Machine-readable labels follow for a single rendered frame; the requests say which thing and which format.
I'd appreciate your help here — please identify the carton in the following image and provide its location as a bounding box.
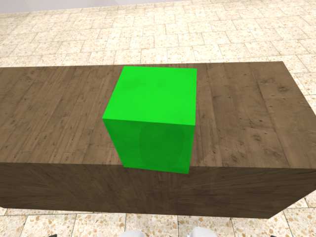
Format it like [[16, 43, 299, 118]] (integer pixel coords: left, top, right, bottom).
[[102, 66, 197, 174]]

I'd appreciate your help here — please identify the pedestal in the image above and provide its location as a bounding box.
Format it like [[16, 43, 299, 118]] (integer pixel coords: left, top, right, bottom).
[[0, 61, 316, 219]]

